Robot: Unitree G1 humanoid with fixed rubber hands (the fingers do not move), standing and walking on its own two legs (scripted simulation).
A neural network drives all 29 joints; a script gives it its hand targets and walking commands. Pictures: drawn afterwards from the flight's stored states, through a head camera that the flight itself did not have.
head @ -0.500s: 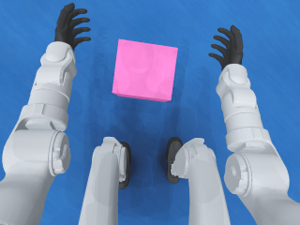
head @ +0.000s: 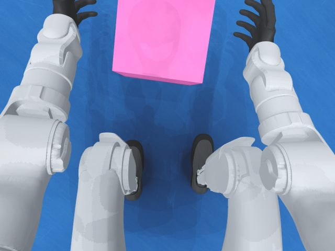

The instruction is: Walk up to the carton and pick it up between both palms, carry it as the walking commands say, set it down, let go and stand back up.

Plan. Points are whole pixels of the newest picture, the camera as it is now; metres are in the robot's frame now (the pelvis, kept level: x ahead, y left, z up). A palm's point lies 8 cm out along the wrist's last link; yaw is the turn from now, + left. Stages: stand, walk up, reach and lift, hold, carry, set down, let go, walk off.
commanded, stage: reach and lift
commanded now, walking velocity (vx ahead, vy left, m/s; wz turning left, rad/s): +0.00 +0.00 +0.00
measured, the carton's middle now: (162, 44) +0.53 +0.04 -0.32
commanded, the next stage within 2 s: none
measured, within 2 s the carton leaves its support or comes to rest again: leaves its support in 1.82 s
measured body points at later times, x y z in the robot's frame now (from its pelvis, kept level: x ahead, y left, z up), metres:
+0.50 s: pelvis -0.01 +0.00 -0.06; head +0.37 +0.04 +0.17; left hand +0.53 +0.21 -0.27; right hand +0.55 -0.16 -0.25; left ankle +0.10 +0.11 -0.38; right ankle +0.13 -0.12 -0.38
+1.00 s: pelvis -0.01 +0.00 -0.05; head +0.37 +0.03 +0.18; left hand +0.54 +0.19 -0.26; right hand +0.54 -0.14 -0.25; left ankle +0.10 +0.11 -0.38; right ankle +0.13 -0.12 -0.38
